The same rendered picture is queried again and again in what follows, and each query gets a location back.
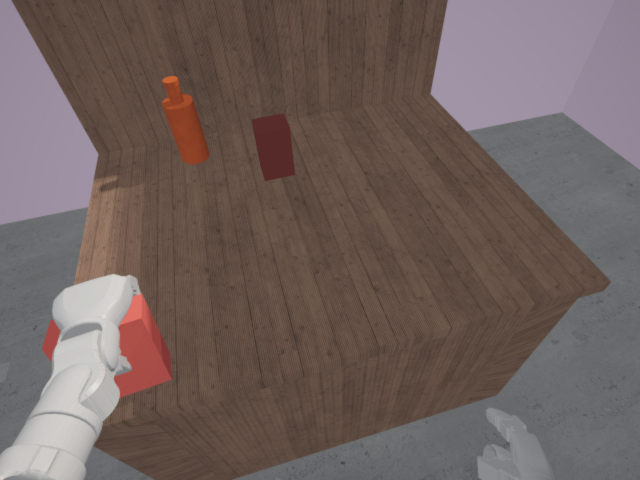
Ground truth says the table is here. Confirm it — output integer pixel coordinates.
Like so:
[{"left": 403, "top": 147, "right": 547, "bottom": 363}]
[{"left": 12, "top": 0, "right": 611, "bottom": 480}]

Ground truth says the sponge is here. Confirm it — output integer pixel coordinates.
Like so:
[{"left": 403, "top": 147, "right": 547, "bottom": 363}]
[{"left": 42, "top": 294, "right": 172, "bottom": 398}]

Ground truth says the left robot hand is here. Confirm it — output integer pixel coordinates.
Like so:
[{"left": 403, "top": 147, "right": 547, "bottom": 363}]
[{"left": 52, "top": 274, "right": 141, "bottom": 376}]

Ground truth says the right robot hand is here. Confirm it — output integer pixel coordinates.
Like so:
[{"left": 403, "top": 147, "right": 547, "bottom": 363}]
[{"left": 477, "top": 408, "right": 555, "bottom": 480}]

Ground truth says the left robot forearm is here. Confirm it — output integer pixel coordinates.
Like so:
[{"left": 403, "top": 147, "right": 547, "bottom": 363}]
[{"left": 0, "top": 317, "right": 120, "bottom": 480}]

